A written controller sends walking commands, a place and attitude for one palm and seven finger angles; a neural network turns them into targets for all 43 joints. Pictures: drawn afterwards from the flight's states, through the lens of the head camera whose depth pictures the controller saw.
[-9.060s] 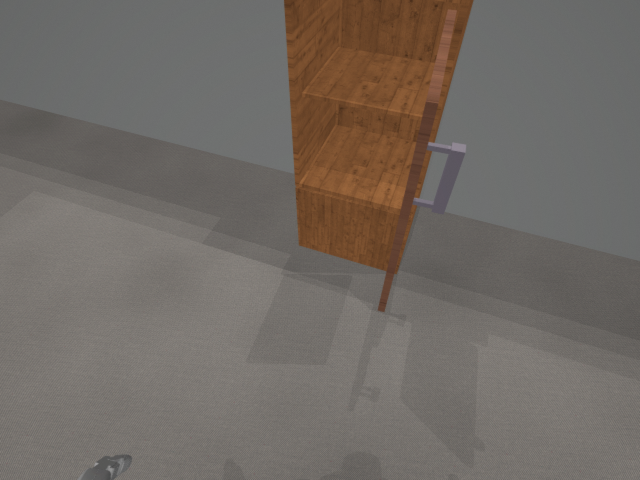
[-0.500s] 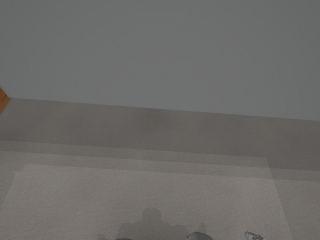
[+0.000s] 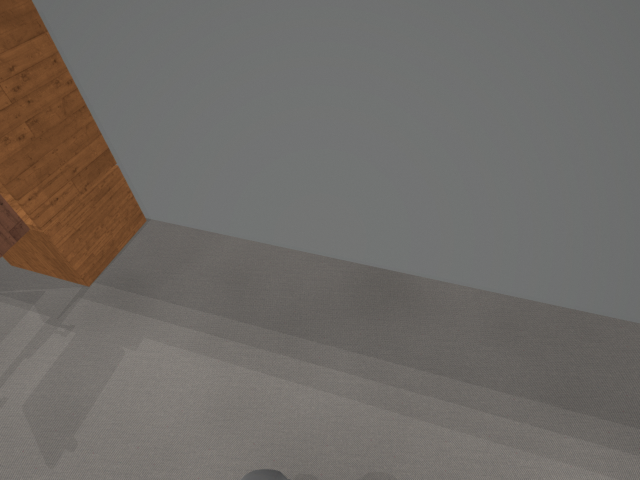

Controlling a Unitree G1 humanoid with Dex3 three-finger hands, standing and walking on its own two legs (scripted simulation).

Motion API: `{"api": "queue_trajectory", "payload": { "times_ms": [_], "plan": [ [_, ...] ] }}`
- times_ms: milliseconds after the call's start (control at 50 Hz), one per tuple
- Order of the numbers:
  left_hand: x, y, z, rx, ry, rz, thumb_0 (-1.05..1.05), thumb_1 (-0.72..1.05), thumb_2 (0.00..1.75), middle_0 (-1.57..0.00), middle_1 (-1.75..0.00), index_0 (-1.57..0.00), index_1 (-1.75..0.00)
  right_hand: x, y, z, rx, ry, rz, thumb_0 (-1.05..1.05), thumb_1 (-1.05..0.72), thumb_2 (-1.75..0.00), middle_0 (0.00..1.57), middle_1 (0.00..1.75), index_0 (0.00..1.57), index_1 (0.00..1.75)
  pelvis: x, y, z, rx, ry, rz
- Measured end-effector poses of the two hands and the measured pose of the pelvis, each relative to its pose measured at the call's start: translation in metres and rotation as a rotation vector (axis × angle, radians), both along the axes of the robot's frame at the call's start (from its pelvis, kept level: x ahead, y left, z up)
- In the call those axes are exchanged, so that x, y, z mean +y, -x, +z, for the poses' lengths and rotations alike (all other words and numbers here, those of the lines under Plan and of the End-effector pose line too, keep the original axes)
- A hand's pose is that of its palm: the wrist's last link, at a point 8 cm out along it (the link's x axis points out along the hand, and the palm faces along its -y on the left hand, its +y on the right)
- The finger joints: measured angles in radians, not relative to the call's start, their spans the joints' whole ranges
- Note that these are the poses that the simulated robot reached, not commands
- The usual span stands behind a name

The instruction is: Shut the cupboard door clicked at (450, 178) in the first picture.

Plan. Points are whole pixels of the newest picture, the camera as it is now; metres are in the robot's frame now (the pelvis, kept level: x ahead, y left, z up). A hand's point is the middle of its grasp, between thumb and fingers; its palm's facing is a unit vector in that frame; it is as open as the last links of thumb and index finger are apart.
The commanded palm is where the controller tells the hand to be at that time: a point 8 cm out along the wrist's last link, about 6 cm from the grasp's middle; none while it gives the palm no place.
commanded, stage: walk to a spot facing it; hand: left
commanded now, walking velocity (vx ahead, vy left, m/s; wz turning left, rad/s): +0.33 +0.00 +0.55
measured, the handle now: out of the picture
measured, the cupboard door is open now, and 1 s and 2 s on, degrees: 94 94 94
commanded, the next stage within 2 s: turn to face it in 1.36 s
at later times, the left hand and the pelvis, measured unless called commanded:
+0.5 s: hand out of the picture +0.07 +0.25 -0.19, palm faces +0.33 -0.93 -0.18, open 7.4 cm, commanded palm none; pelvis +0.18 +0.10 -0.01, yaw +13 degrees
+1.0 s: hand (179, 289) +0.50 +0.32 -0.17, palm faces +0.16 -0.97 -0.15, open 7.4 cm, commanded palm none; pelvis +0.39 +0.13 -0.01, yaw +15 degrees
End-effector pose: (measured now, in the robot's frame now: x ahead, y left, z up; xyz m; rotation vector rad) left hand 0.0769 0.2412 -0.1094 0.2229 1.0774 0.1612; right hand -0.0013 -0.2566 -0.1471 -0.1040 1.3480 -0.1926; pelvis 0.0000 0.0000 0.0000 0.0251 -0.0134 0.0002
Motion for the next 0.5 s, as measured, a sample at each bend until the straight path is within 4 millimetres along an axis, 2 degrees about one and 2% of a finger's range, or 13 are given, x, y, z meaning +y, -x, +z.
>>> {"api": "queue_trajectory", "payload": {
  "times_ms": [80, 160, 240, 320, 360, 400, 440, 500],
  "plan": [
    [-0.004, 0.039, -0.006, 0.128, 0.013, 0.099, 0.0, 0.91, 0.89, -0.2, -0.3, -0.2, -0.3, -0.006, -0.063, 0.008, -0.057, 0.006, 0.073, 0.01, -0.91, -0.89, 0.2, 0.3, 0.2, 0.3, -0.001, -0.024, 0.005, -0.004, -0.005, 0.057],
    [-0.011, 0.079, -0.016, 0.268, 0.047, 0.204, 0.0, 0.91, 0.89, -0.2, -0.3, -0.2, -0.3, 0.005, -0.135, 0.012, -0.099, 0.014, 0.17, 0.01, -0.91, -0.9, 0.19, 0.3, 0.2, 0.3, 0.005, -0.049, 0.003, -0.001, 0.005, 0.112],
    [-0.018, 0.112, -0.023, 0.407, 0.096, 0.305, 0.0, 0.91, 0.89, -0.2, -0.3, -0.2, -0.3, 0.038, -0.216, 0.013, -0.146, 0.008, 0.294, 0.01, -0.91, -0.9, 0.19, 0.3, 0.19, 0.3, 0.018, -0.078, -0.004, 0.006, 0.021, 0.154],
    [-0.017, 0.13, -0.031, 0.538, 0.151, 0.389, 0.0, 0.91, 0.89, -0.2, -0.3, -0.2, -0.3, 0.09, -0.301, 0.01, -0.233, 0.001, 0.413, 0.01, -0.91, -0.9, 0.19, 0.3, 0.19, 0.3, 0.043, -0.113, -0.017, 0.014, 0.03, 0.188],
    [-0.009, 0.129, -0.039, 0.589, 0.178, 0.418, 0.0, 0.91, 0.89, -0.2, -0.3, -0.2, -0.3, 0.117, -0.337, 0.006, -0.297, 0.007, 0.451, 0.01, -0.91, -0.9, 0.19, 0.3, 0.2, 0.3, 0.06, -0.133, -0.028, 0.011, 0.039, 0.206],
    [0.006, 0.114, -0.045, 0.598, 0.19, 0.44, 0.01, 0.91, 0.89, -0.2, -0.3, -0.2, -0.3, 0.137, -0.358, 0.007, -0.337, 0.009, 0.465, 0.01, -0.91, -0.9, 0.19, 0.3, 0.2, 0.3, 0.073, -0.145, -0.031, -0.001, 0.042, 0.219],
    [0.025, 0.085, -0.048, 0.55, 0.182, 0.441, 0.01, 0.91, 0.89, -0.2, -0.3, -0.2, -0.3, 0.151, -0.367, 0.011, -0.342, 0.009, 0.458, 0.0, -0.91, -0.89, 0.2, 0.3, 0.2, 0.3, 0.083, -0.158, -0.026, -0.013, 0.045, 0.218],
    [0.056, 0.021, -0.049, 0.417, 0.161, 0.411, 0.01, 0.91, 0.89, -0.2, -0.3, -0.2, -0.3, 0.164, -0.366, 0.019, -0.311, 0.008, 0.437, 0.0, -0.91, -0.89, 0.2, 0.3, 0.2, 0.3, 0.096, -0.178, -0.014, -0.025, 0.047, 0.23]
  ]
}}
